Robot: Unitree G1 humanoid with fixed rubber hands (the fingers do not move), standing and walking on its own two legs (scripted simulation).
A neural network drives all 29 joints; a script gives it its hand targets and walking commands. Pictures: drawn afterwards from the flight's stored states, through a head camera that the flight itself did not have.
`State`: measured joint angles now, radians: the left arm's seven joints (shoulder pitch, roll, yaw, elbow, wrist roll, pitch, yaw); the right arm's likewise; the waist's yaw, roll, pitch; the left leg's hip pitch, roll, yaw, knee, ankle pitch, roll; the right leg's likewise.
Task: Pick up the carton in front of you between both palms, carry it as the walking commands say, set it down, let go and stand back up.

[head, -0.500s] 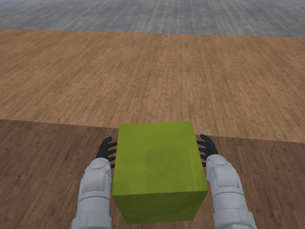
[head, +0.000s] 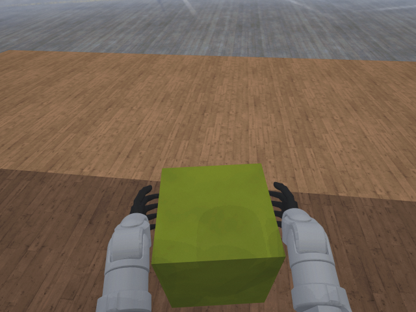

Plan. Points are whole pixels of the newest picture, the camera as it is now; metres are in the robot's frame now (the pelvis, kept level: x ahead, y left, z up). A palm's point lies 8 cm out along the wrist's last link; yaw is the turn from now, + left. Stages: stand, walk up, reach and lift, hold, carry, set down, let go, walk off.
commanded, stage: hold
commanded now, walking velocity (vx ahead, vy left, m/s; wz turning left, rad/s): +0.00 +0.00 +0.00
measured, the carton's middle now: (215, 237) +0.28 +0.00 -0.02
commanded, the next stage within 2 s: carry in 1.02 s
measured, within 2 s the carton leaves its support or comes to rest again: neither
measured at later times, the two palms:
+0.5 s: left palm (139, 219) +0.29 +0.15 +0.05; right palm (289, 215) +0.29 -0.15 +0.05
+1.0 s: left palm (139, 220) +0.29 +0.15 +0.05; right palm (289, 216) +0.28 -0.15 +0.05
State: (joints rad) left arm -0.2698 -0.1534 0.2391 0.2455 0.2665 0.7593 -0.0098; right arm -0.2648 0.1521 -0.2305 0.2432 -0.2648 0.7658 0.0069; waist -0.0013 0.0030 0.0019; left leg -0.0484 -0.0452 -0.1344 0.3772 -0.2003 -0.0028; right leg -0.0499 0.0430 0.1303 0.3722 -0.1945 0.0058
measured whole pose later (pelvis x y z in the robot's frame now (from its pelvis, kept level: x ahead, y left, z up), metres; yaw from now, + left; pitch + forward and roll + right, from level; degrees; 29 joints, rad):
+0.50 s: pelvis +0.00 +0.00 +0.00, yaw +0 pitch -7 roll +0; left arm -0.28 -0.16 0.25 0.24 0.28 0.75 -0.02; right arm -0.28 0.16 -0.24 0.24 -0.27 0.76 0.01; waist 0.00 0.00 0.01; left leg -0.05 -0.04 -0.13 0.38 -0.20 0.00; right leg -0.06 0.04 0.13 0.38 -0.20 0.01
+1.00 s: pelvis +0.00 +0.00 +0.00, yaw +0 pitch -7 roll +0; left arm -0.26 -0.15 0.23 0.22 0.27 0.76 -0.01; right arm -0.26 0.15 -0.22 0.22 -0.27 0.77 0.01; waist 0.00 0.00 0.01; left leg -0.05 -0.04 -0.12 0.37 -0.20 0.00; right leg -0.05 0.04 0.12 0.37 -0.19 0.01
